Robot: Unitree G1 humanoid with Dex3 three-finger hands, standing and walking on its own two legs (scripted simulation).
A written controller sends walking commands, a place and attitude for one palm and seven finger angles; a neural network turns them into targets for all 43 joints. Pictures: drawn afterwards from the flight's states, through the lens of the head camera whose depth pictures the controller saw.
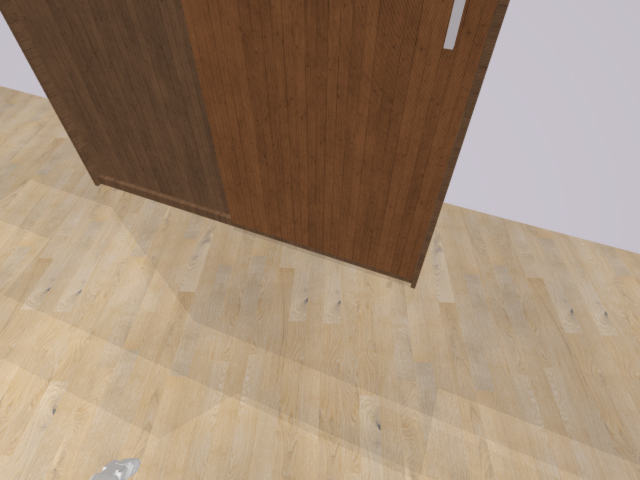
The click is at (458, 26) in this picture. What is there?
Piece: wardrobe's sliding door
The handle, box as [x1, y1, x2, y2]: [443, 0, 465, 49]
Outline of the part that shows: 465,0 454,1 443,47 452,49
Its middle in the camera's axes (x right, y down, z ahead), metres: +0.28 -0.51 +0.74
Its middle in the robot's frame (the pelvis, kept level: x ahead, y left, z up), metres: +0.94 -0.23 +0.28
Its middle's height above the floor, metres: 1.05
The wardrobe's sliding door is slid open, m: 0.00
